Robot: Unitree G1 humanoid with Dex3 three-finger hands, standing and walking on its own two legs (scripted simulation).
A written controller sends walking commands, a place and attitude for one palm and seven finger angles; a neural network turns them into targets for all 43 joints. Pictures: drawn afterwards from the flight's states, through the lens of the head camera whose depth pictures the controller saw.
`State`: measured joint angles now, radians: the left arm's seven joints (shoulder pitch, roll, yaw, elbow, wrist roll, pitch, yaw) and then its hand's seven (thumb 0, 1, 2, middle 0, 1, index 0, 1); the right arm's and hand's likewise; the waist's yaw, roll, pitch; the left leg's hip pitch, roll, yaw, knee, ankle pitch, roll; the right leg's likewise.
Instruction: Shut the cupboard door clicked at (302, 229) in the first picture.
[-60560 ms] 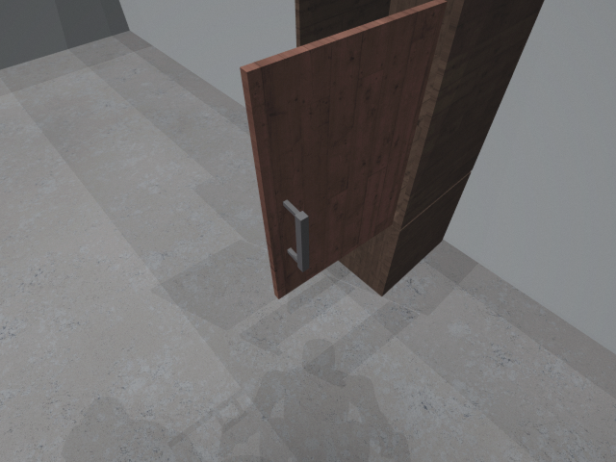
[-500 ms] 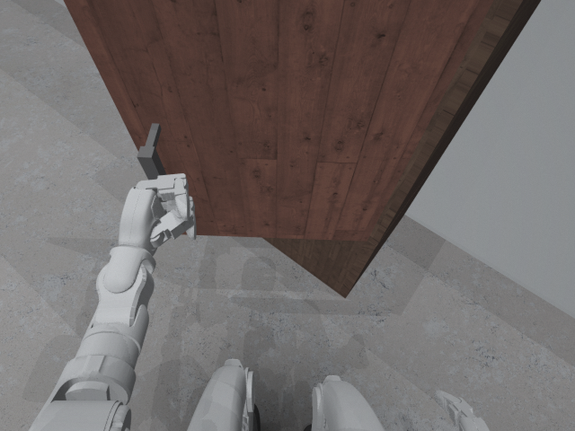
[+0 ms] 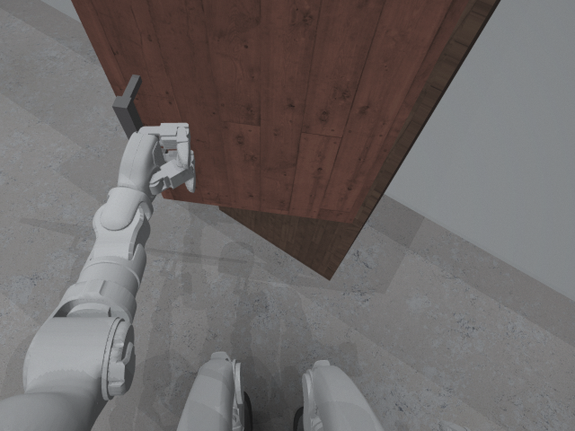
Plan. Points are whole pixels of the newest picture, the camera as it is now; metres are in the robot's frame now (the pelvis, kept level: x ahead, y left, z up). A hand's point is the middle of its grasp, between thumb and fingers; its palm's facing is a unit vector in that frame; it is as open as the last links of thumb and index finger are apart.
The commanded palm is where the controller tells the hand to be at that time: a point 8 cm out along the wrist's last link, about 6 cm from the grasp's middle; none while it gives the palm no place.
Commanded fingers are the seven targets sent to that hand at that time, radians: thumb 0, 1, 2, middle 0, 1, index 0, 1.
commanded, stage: push the door shut along its arc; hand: left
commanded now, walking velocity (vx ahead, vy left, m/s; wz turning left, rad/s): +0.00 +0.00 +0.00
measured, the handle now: (146, 134) +0.53 +0.19 +0.04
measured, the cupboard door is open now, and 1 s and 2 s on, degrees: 27 12 6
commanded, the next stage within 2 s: pull the fist back off the door in 0.98 s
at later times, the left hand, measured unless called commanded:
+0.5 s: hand (209, 137) +0.52 +0.10 +0.04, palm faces -0.30 -0.95 -0.05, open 3.0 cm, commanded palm +0.52 +0.13 +0.04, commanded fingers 0.00 0.90 0.90 -1.30 -1.50 -1.30 -1.50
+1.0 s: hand (230, 115) +0.56 +0.07 +0.05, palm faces -0.42 -0.91 -0.04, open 3.3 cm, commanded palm +0.58 +0.07 +0.04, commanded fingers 0.00 0.90 0.90 -1.30 -1.50 -1.30 -1.50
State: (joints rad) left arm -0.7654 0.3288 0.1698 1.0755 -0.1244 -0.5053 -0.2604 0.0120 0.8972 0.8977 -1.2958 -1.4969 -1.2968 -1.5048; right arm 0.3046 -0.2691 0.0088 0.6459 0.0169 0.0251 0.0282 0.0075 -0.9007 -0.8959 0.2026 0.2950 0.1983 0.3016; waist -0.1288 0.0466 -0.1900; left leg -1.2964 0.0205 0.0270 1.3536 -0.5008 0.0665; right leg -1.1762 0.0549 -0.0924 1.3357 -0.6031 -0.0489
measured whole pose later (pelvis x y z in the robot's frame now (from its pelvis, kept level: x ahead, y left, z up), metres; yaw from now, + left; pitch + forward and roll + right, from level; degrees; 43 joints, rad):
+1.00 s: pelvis +0.00 +0.00 -0.04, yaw -2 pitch +33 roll -6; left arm -1.24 0.51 0.17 1.26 -0.05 -0.29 -0.41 0.01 0.96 0.96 -1.29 -1.50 -1.30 -1.50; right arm 0.35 -0.27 0.04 0.68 -0.01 -0.04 0.03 0.00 -0.90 -0.90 0.20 0.30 0.20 0.30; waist -0.25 0.06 -0.16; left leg -1.53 0.05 -0.01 1.49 -0.54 0.06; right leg -1.40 0.08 -0.13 1.45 -0.63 -0.06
